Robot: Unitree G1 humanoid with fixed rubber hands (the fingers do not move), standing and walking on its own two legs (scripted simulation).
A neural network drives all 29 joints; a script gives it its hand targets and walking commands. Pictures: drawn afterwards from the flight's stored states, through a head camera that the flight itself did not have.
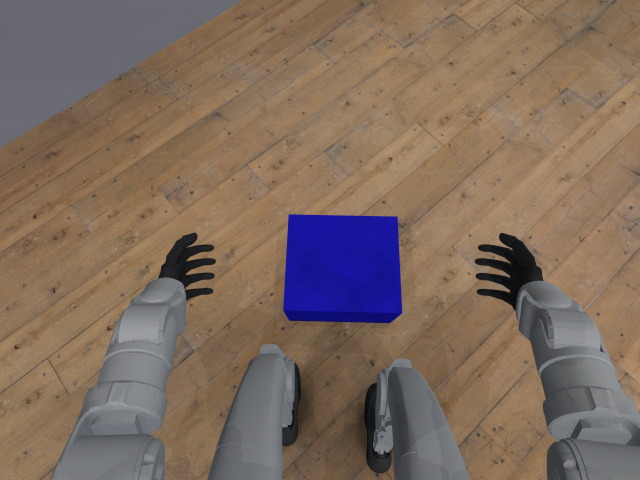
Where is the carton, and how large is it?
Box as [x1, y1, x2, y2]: [283, 214, 401, 322]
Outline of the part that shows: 289,214 283,310 289,320 390,322 401,313 397,217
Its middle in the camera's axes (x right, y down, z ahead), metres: +0.06 +0.09 +1.04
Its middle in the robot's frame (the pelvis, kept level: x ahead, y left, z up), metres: +0.49 -0.01 -0.58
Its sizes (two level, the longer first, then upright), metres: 0.282 0.248 0.178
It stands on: the floor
